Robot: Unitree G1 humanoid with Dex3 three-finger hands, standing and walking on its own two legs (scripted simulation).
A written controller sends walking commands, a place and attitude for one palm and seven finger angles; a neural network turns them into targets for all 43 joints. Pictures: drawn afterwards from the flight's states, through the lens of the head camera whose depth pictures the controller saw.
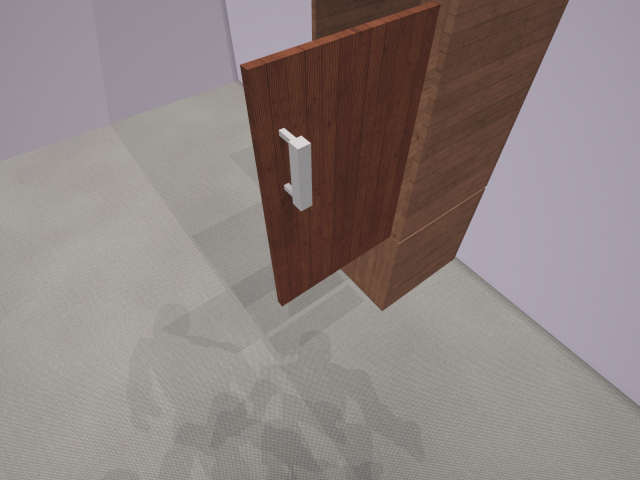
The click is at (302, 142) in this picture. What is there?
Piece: cupboard door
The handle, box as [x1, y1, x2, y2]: [279, 128, 311, 210]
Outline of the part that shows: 282,128 279,130 279,135 289,145 291,183 285,184 284,188 292,196 293,203 300,210 302,210 311,205 310,143 302,136 296,138 284,128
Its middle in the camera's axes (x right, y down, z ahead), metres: -0.04 -0.11 +0.62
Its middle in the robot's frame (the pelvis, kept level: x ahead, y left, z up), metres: +0.55 +0.08 +0.07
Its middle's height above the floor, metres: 0.85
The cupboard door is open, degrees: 91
